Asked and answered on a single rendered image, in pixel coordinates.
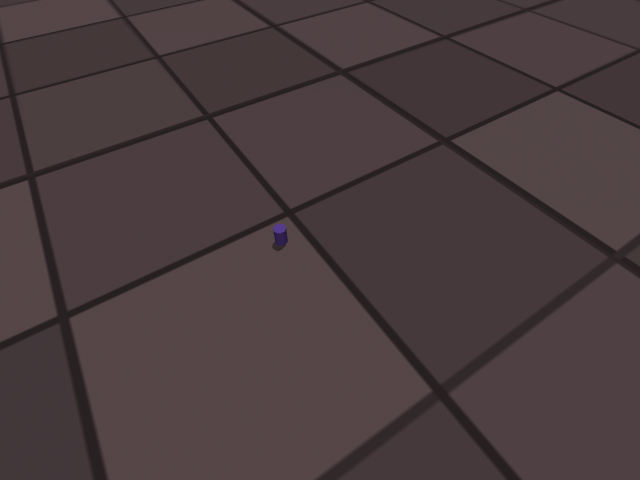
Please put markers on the tin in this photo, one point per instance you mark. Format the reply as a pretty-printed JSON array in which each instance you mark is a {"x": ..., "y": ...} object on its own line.
[{"x": 280, "y": 234}]

